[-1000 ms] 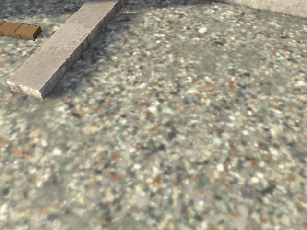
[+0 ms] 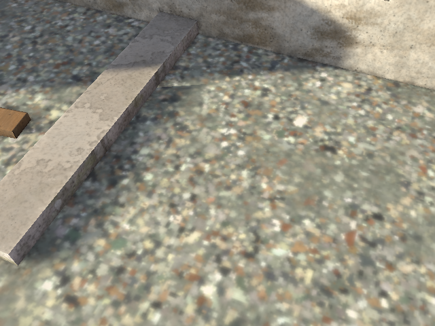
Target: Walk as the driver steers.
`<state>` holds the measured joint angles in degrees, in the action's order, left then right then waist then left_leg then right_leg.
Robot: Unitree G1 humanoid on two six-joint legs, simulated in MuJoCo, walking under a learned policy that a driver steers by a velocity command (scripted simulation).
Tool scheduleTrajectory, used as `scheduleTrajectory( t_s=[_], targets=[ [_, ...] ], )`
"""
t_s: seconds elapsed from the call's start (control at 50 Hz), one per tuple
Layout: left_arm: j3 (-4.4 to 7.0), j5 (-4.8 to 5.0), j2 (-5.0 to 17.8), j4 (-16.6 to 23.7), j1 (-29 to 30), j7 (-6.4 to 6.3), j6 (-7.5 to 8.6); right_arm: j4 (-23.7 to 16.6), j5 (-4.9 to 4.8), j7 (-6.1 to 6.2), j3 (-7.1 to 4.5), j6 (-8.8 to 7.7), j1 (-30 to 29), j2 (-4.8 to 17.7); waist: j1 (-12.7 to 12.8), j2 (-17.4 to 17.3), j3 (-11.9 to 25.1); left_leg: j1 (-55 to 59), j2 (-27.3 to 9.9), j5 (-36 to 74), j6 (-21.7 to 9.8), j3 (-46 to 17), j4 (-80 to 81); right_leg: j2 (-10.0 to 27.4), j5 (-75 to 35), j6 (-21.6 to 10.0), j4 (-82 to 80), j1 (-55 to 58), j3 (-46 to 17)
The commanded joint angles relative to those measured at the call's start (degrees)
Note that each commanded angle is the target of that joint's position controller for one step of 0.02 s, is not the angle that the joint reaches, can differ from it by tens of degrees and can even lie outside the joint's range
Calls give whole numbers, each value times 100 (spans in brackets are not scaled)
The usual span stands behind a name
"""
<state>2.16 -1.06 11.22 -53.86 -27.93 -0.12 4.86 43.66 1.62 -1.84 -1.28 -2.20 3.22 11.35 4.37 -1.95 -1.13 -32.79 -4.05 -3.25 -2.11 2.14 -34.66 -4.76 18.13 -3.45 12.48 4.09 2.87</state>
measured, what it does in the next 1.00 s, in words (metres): walks ahead: left foot, then right foot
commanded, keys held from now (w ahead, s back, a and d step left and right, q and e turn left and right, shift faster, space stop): no key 1.00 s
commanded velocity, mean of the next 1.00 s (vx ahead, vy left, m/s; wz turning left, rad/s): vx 0.11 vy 0.00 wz -0.04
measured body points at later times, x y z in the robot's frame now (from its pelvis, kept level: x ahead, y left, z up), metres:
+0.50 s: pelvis +0.14 +0.02 +0.00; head +0.14 +0.01 +0.45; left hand +0.22 +0.25 -0.14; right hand +0.16 -0.21 -0.15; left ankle +0.16 +0.11 -0.73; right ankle +0.17 -0.09 -0.74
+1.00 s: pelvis +0.15 +0.00 +0.01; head +0.15 +0.00 +0.46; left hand +0.16 +0.22 -0.15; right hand +0.12 -0.21 -0.15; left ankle +0.16 +0.11 -0.74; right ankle +0.17 -0.10 -0.74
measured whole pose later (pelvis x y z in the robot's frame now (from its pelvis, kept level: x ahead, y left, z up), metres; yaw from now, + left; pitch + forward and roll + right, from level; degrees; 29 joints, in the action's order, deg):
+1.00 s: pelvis +0.15 +0.00 +0.01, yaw -2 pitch -2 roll +0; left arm -0.2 -0.3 8.2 -63.7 -16.5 -2.2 0.8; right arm 64.4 0.7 2.3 0.2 -0.3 18.4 8.0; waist -0.3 -0.2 -1.4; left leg -8.8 -0.6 -12.1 -0.9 4.3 -22.6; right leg -1.4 10.6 -2.1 22.5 -10.1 1.7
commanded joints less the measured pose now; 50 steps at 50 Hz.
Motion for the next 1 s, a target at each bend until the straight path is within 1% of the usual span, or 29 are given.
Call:
scheduleTrajectory(
  t_s=[0.02, 0.04, 0.06, 0.08, 0.1, 0.12, 0.14, 0.16, 0.18, 0.2, 0.22, 0.24, 0.28, 0.32, 0.34, 0.4, 0.42, 0.44, 0.46, 0.48, 0.5, 0.52, 0.54, 0.58, 0.6, 0.64, 0.68, 0.82, 1.0],
  targets=[
    [216, -23, 995, 141, -12, -68, 28, -234, 24, 87, -147, -205, 273, 497, -467, 580, -150, 711, 419, -399, -210, 174, 488, 1569, -4858, -605, 900, -48, -751],
    [200, 29, 953, 115, 52, -66, 30, 69, 96, 154, -198, -301, 1127, 593, -820, 424, 303, 1822, 538, 211, -347, 241, 919, 1266, -5128, -424, 1881, -262, -527],
    [150, 109, 808, 216, 32, -74, 66, 286, 227, 233, -286, -396, 2017, 926, -1087, 193, 1020, 3368, -220, 1366, -545, -363, 684, 988, -3724, -267, 3134, -1198, -380],
    [7, 414, 181, 291, -766, -74, 49, 285, 295, 243, -444, -391, 2455, 1593, -942, -1175, 2082, 5214, -2216, 3508, -1519, -2628, 540, 55, 132, 53, 5421, -2991, 96],
    [188, 222, 763, 131, -730, -130, -18, 320, -57, 206, -427, -288, 2469, 1387, -939, -796, 2385, 4914, -2247, 4727, -1755, -3223, 845, -143, 1485, 39, 6159, -3194, -591],
    [205, 161, 690, 195, -322, -137, -63, 272, -109, 202, -324, -280, 1885, 1072, -692, -428, 1617, 4254, -1964, 4670, -1599, -2250, 896, 136, 1206, 44, 6251, -3397, -868],
    [151, 89, 533, 257, 62, -114, -67, 240, -103, 207, -208, -287, 1443, 666, -604, -248, 962, 3626, -1668, 4293, -1356, -1693, 1164, 354, 923, 76, 5870, -3587, -780],
    [163, 32, 495, 268, 257, -85, -128, 275, -110, 235, -137, -291, 1261, 452, -495, -270, 578, 3122, -1383, 3914, -1117, -1306, 1422, 510, 716, 117, 5521, -3511, -745],
    [168, -51, 473, 252, 209, -48, -221, 337, -137, 264, -94, -284, 1154, 354, -326, -360, 438, 2665, -1166, 3717, -988, -1009, 1635, 568, 546, 192, 5231, -3233, -692],
    [165, -85, 402, 176, 94, -21, -304, 384, -111, 272, -77, -296, 1169, 364, -245, -355, 485, 2373, -1077, 3867, -953, -809, 1715, 500, 378, 233, 5127, -2879, -619],
    [158, -77, 340, 134, -1, -4, -363, 437, -94, 272, -78, -325, 1215, 425, -156, -311, 591, 2235, -1034, 4042, -1000, -660, 1759, 444, 263, 266, 5018, -2671, -573],
    [143, -59, 286, 102, -44, -4, -410, 481, -85, 266, -86, -346, 1185, 503, -59, -303, 615, 2065, -988, 4062, -1029, -491, 1802, 440, 161, 298, 4818, -2532, -523],
    [96, -61, 222, 104, 147, -27, -468, 548, -55, 253, -66, -353, 1081, 539, 10, -352, 556, 1822, -851, 3710, -982, -222, 1854, 518, -84, 311, 4065, -2354, -431],
    [33, -57, 202, 134, 520, -53, -503, 665, -48, 245, -54, -318, 1180, 565, -123, -553, 482, 1713, -755, 3107, -934, -121, 1911, 581, -382, 295, 3352, -2139, -298],
    [18, -46, 236, 135, 661, -69, -519, 733, -44, 241, -59, -289, 1283, 592, -198, -576, 480, 1706, -769, 2724, -943, -165, 1930, 588, -459, 291, 3127, -2041, -253],
    [-12, -24, 321, 98, 916, -116, -524, 882, -40, 245, -69, -157, 1443, 639, -328, -453, 367, 1587, -867, 1104, -955, -449, 1935, 604, -444, 248, 2504, -1744, -189],
    [-29, -35, 301, 61, 913, -129, -507, 906, -65, 259, -64, -104, 1400, 632, -287, -361, 281, 1458, -846, 400, -896, -519, 1871, 597, -521, 202, 2105, -1537, -147],
    [-48, -61, 289, 12, 884, -145, -477, 928, -91, 278, -48, -57, 1365, 593, -235, -227, 181, 1271, -747, -336, -748, -560, 1765, 606, -736, 147, 1549, -1236, -165],
    [-43, -92, 417, -11, 881, -171, -431, 975, -61, 296, -26, -24, 1481, 509, -260, 23, 62, 1092, -612, -908, -513, -607, 1661, 834, -1030, 96, 1089, -996, -476],
    [-8, -134, 705, -19, 803, -210, -359, 957, -36, 298, -5, 1, 1616, 373, -397, 495, -20, 1016, -309, -1284, -280, -434, 1255, 1452, -1602, 8, 731, -940, -1155],
    [11, -5, 891, -16, 1126, -223, -345, 1098, -145, 283, 65, 34, 2252, -7, -842, 1164, -77, 1397, 221, -1508, -111, -62, 1285, 1853, -1668, -327, 547, -1518, -1596],
    [-57, 67, 556, -66, 1233, -180, -339, 1293, -119, 312, 64, 98, 2205, 92, -691, 1014, -159, 2154, 198, -1269, -46, -94, 1358, 1740, -931, -332, 349, -2216, -1562],
    [-97, 81, 397, -101, 1320, -163, -328, 1302, -101, 321, 23, 121, 2043, 223, -674, 906, -336, 2379, 132, -963, -15, -179, 1400, 1450, -578, -152, 283, -2450, -1373],
    [-98, 87, 387, -215, 1246, -187, -320, 1342, -83, 314, -24, 124, 1887, 381, -598, 776, -257, 2473, -31, -655, -40, -292, 1436, 1131, -608, 21, 331, -2236, -1068],
    [-93, 105, 380, -286, 1166, -203, -315, 1383, -80, 309, -11, 116, 1890, 338, -574, 678, -210, 2387, -78, -624, -43, -328, 1489, 1081, -750, 30, 393, -2031, -992],
    [-91, 102, 341, -372, 1078, -200, -318, 1495, -95, 330, 21, 96, 1876, 228, -519, 379, -155, 2268, -98, -648, -23, -337, 1571, 1076, -1007, 3, 504, -1742, -942],
    [-97, 86, 311, -442, 1055, -200, -326, 1585, -97, 356, 31, 99, 1837, 185, -488, 268, -160, 2256, -105, -663, -4, -338, 1612, 1077, -1094, -18, 539, -1671, -919],
    [-128, 77, 243, -692, 984, -217, -353, 1848, -95, 400, 61, 145, 1869, 103, -473, 189, -210, 2326, -141, -629, -1, -352, 1619, 1034, -1119, -12, 524, -1650, -858],
    [-181, 73, 137, -943, 838, -228, -384, 2073, -98, 426, 99, 176, 1944, 44, -473, 199, -323, 2288, -165, -709, -2, -374, 1622, 992, -987, 10, 480, -1679, -828]
  ],
)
